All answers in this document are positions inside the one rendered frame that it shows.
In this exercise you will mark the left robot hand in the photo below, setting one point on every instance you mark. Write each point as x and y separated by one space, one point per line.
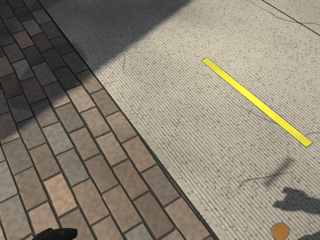
57 234

